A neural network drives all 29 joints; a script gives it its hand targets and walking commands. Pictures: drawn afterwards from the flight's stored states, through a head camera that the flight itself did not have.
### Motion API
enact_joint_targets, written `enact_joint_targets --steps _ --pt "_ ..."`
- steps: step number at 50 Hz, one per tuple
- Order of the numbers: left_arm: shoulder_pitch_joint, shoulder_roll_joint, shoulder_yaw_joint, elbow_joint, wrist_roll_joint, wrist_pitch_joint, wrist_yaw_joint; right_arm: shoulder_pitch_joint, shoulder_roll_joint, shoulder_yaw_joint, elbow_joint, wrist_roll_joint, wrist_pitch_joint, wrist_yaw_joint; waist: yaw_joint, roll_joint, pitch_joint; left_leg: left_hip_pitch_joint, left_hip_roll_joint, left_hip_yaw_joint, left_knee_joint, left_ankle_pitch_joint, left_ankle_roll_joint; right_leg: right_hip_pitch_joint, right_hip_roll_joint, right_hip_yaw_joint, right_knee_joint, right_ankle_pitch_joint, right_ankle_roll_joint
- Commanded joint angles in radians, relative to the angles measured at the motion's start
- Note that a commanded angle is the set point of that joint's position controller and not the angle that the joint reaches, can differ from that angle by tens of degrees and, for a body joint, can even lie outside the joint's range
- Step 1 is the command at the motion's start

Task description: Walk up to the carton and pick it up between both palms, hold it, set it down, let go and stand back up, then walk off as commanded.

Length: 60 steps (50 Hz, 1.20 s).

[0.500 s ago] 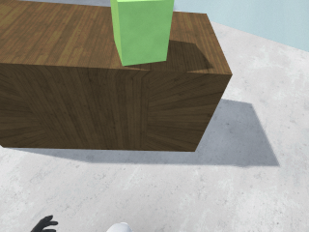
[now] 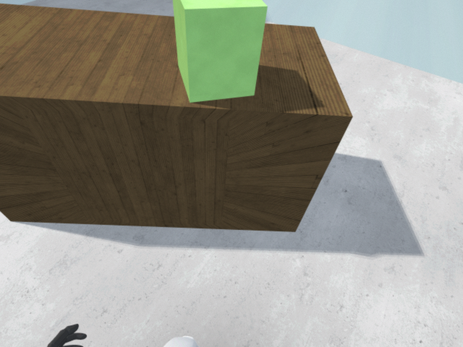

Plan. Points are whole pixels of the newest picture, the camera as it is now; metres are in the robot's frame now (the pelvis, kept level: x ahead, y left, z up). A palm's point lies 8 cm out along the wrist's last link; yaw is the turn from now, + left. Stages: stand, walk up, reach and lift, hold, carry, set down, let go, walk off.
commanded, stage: walk up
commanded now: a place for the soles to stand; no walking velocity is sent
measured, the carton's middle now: (215, 41) +0.88 +0.08 +0.09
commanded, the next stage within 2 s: none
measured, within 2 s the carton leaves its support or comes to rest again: neither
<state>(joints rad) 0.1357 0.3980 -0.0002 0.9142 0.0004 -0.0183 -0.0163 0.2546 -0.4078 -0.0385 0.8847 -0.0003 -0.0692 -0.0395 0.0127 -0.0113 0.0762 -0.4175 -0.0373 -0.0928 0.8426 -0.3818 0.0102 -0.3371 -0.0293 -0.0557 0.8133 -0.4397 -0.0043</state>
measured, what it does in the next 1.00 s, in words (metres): walks ahead: left foot, then right foot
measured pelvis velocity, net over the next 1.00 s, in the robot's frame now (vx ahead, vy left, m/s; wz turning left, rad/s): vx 0.22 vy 0.05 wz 0.05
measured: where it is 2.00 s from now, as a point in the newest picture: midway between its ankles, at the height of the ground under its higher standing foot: (206, 299)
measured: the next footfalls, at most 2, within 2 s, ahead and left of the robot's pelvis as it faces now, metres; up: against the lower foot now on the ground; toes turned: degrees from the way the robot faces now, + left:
left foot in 0.34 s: +0.19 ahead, +0.20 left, +0.00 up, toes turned +2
right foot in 0.80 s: +0.28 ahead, -0.04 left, +0.00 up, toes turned +0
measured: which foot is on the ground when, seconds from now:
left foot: down 0.00-0.06, up 0.08-0.32, down 0.34-0.82, up 0.84-1.00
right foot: down 0.00-0.38, up 0.40-0.78, down 0.80-1.00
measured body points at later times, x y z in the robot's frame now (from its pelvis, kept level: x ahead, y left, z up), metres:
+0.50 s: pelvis +0.11 +0.09 +0.00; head +0.11 +0.09 +0.45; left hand +0.13 +0.41 -0.11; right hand +0.21 -0.23 -0.10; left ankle +0.15 +0.20 -0.70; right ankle +0.05 -0.06 -0.64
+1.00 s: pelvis +0.22 +0.05 +0.01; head +0.25 +0.03 +0.46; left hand +0.25 +0.38 -0.09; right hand +0.33 -0.26 -0.11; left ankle +0.24 +0.19 -0.65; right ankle +0.24 -0.04 -0.70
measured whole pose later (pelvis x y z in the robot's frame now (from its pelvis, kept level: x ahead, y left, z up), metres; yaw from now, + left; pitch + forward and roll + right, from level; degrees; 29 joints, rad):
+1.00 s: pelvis +0.22 +0.05 +0.01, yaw +3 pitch -3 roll +3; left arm 0.25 0.42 0.00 0.91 0.00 -0.08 -0.03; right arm 0.26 -0.41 -0.04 0.88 0.00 -0.08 0.03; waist 0.06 0.00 0.11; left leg -0.50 -0.04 -0.03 1.08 -0.44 0.03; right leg -0.33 -0.02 -0.04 0.78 -0.40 -0.05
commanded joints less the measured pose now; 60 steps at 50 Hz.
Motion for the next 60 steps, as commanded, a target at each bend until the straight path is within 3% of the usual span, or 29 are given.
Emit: enact_joint_targets --steps 1,3,5,13,16,18,19,20,21,22,23,24,25,27,32,36,38,39,40,41,43,45,47,50,51,53,56,58,60 --pt "0.145 0.321 0.129 -0.017 0.021 -0.071 0.006 -0.091 -0.288 -0.086 -0.108 -0.032 -0.002 0.058 0.064 0.177 -0.044 -0.225 0.094 -0.339 -0.273 -0.445 0.133 0.155 -0.076 0.278 -0.236 -0.413 -0.144" --pt "0.257 0.426 0.178 0.027 0.038 -0.088 0.011 -0.176 -0.205 -0.065 -0.161 -0.036 0.003 0.063 0.135 -0.141 0.036 -0.638 -0.027 -0.008 0.19 -0.21 0.034 0.427 -0.434 0.746 -0.666 -0.669 -0.251" --pt "0.187 0.39 0.177 0.002 0.027 -0.1 0.02 -0.162 -0.236 -0.074 -0.145 -0.044 -0.018 0.071 0.093 0.022 0.05 -0.612 0.056 -0.044 0.2 -0.105 0.029 0.458 -0.455 0.644 -0.574 -0.303 -0.277" --pt "0.162 0.351 0.153 -0.056 0.013 -0.107 0.004 -0.143 -0.231 -0.089 -0.155 -0.032 -0.03 0.098 0.066 -0.16 0.03 -0.343 0.08 0.112 -0.044 -0.027 0.012 0.262 -0.307 0.291 -0.44 0.105 -0.239" --pt "0.061 0.343 0.134 -0.098 0.009 -0.09 -0.003 -0.03 -0.222 -0.098 -0.105 -0.016 -0.037 0.101 -0.026 -0.165 -0.001 0.061 0.033 0.208 -0.243 0.143 0.009 0.022 -0.207 0.054 -0.232 0.213 -0.159" --pt "0.092 0.212 0.093 -0.103 0.012 -0.081 -0.002 0.31 -0.292 -0.141 0.005 -0.011 -0.045 0.071 -0.158 0.16 -0.216 0.562 0.02 0.015 -0.273 0.104 0.079 -0.187 -0.116 -0.012 0.33 0.336 -0.08" --pt "0.124 0.104 0.071 -0.119 -0.001 -0.091 -0.003 0.344 -0.36 -0.147 -0.014 -0.015 -0.055 0.045 -0.167 0.374 -0.211 0.622 0.244 -0.443 -0.424 0.021 0.147 -0.421 -0.008 0.008 0.538 -0.071 -0.028" --pt "0.162 0.192 0.09 -0.091 -0.002 -0.078 0.007 0.251 -0.388 -0.146 -0.047 -0.006 -0.058 0.044 -0.114 0.301 -0.209 0.632 0.362 -0.737 -0.524 0.056 0.255 -0.531 0.018 0.038 0.54 -0.132 -0.026" --pt "0.128 0.286 0.111 -0.081 0.014 -0.072 0.019 0.17 -0.374 -0.141 -0.076 0.009 -0.05 0.048 -0.093 0.183 -0.168 0.541 0.404 -0.812 -0.54 -0.031 0.276 -0.513 -0.024 0.118 0.57 -0.12 -0.03" --pt "0.099 0.281 0.096 -0.084 0.012 -0.062 0.023 0.11 -0.372 -0.137 -0.075 0.011 -0.046 0.044 -0.06 0.017 -0.043 0.366 0.366 -0.718 -0.566 -0.094 0.235 -0.459 -0.068 0.138 0.51 -0.048 -0.028" --pt "0.09 0.27 0.099 -0.072 0.012 -0.051 0.008 0.092 -0.346 -0.12 -0.081 0.011 -0.048 0.038 -0.049 0.027 -0.011 0.33 0.329 -0.616 -0.564 -0.025 0.142 -0.427 -0.067 0.142 0.484 0.01 -0.043" --pt "0.099 0.245 0.096 -0.075 0.006 -0.045 -0.002 0.112 -0.333 -0.115 -0.067 0.007 -0.053 0.034 -0.034 -0.018 0.033 0.214 0.322 -0.521 -0.562 0.038 0.134 -0.35 -0.087 0.139 0.429 0.042 -0.034" --pt "0.105 0.229 0.109 -0.084 0.001 -0.035 -0.008 0.078 -0.314 -0.101 -0.067 -0.009 -0.053 0.039 -0.028 0.077 0.058 0.19 0.301 -0.503 -0.583 0.0 0.133 -0.336 -0.088 0.125 0.391 0.047 -0.037" --pt "0.125 0.232 0.11 -0.087 -0.002 -0.035 -0.016 0.053 -0.271 -0.086 -0.068 -0.006 -0.056 0.04 -0.02 0.104 0.073 0.143 0.274 -0.385 -0.555 -0.013 0.188 -0.298 -0.077 0.115 0.316 0.074 -0.038" --pt "0.058 0.259 0.121 -0.087 0.017 -0.038 -0.033 0.056 -0.338 -0.108 -0.076 -0.02 -0.056 0.042 -0.039 0.095 0.093 0.115 0.304 -0.397 -0.572 -0.283 0.264 -0.27 -0.085 0.111 0.133 0.043 -0.031" --pt "0.01 0.235 0.114 -0.122 0.012 -0.064 -0.035 0.078 -0.319 -0.104 -0.081 -0.02 -0.051 0.043 -0.052 0.109 0.041 0.236 0.321 -0.349 -0.399 0.2 0.284 -0.252 -0.054 0.09 -0.047 -0.092 -0.032" --pt "0.097 0.216 0.112 -0.084 0.014 -0.086 -0.026 0.038 -0.285 -0.091 -0.093 -0.007 -0.042 0.044 0.005 0.083 -0.07 0.243 0.251 -0.212 -0.199 0.534 0.206 -0.028 -0.006 0.053 -0.252 0.04 -0.058" --pt "0.23 0.238 0.121 -0.054 0.02 -0.096 -0.01 -0.028 -0.26 -0.076 -0.118 0.003 -0.037 0.045 0.087 0.057 -0.156 0.108 0.181 -0.117 0.011 0.551 0.135 0.231 -0.013 0.077 -0.36 0.125 -0.086" --pt "0.346 0.342 0.162 -0.025 0.03 -0.1 0.003 -0.015 -0.152 -0.044 -0.115 0.024 -0.039 0.046 0.127 -0.216 -0.24 -0.055 0.055 0.001 0.309 0.383 0.045 0.431 -0.182 0.359 -0.467 0.164 -0.087" --pt "0.289 0.379 0.169 -0.031 0.018 -0.099 0.009 0.004 -0.141 -0.034 -0.099 0.018 -0.036 0.039 0.084 -0.311 -0.161 -0.357 -0.064 0.055 0.349 -0.1 0.011 0.568 -0.329 0.613 -0.497 0.292 -0.135" --pt "0.236 0.347 0.155 -0.041 0.007 -0.088 0.008 -0.031 -0.26 -0.058 -0.076 0.012 -0.026 0.036 0.072 -0.046 -0.152 -0.371 0.006 0.013 0.371 -0.159 0.022 0.527 -0.384 0.654 -0.448 0.343 -0.212" --pt "0.222 0.287 0.141 -0.039 -0.002 -0.085 0.011 -0.028 -0.221 -0.064 -0.088 0.0 -0.015 0.045 0.057 -0.058 -0.048 -0.364 0.038 -0.009 0.352 -0.06 0.033 0.436 -0.298 0.495 -0.439 0.452 -0.092" --pt "0.252 0.271 0.124 -0.023 -0.004 -0.093 0.018 -0.01 -0.198 -0.057 -0.063 0.004 -0.012 0.051 0.057 -0.153 -0.06 -0.357 0.045 0.005 0.329 -0.017 0.038 0.406 -0.28 0.41 -0.415 0.617 -0.087" --pt "0.268 0.281 0.124 -0.024 -0.007 -0.093 0.014 -0.052 -0.186 -0.052 -0.077 0.007 0.001 0.056 0.06 -0.068 -0.055 -0.247 0.033 0.052 0.236 0.041 0.027 0.303 -0.245 0.356 -0.439 0.612 -0.105" --pt "0.264 0.298 0.122 -0.036 -0.002 -0.091 0.014 -0.076 -0.186 -0.06 -0.101 0.006 0.002 0.055 0.064 -0.144 -0.043 -0.247 0.067 0.059 0.204 0.04 0.02 0.27 -0.247 0.357 -0.446 0.506 -0.152" --pt "0.196 0.311 0.131 -0.067 0.012 -0.08 0.01 -0.104 -0.232 -0.074 -0.109 0.002 0.001 0.057 0.068 -0.072 -0.008 -0.244 0.076 0.062 0.128 0.025 -0.013 0.202 -0.259 0.39 -0.48 0.232 -0.181" --pt "0.187 0.328 0.127 -0.069 0.016 -0.078 -0.002 -0.14 -0.238 -0.076 -0.12 -0.016 -0.009 0.057 0.054 -0.119 0.055 -0.298 0.118 0.059 0.057 0.006 -0.005 0.213 -0.294 0.451 -0.496 0.017 -0.254" --pt "0.252 0.314 0.129 -0.043 0.008 -0.08 0.006 -0.155 -0.22 -0.066 -0.124 -0.025 -0.02 0.062 0.077 -0.087 0.031 -0.297 0.111 0.099 -0.015 -0.007 0.017 0.252 -0.263 0.421 -0.44 0.192 -0.228" --pt "0.19 0.334 0.121 -0.069 0.009 -0.073 -0.002 -0.074 -0.196 -0.072 -0.105 -0.009 -0.043 0.058 0.027 -0.054 -0.068 -0.082 0.093 0.116 -0.196 0.06 0.027 0.22 -0.278 0.327 -0.299 0.43 -0.253"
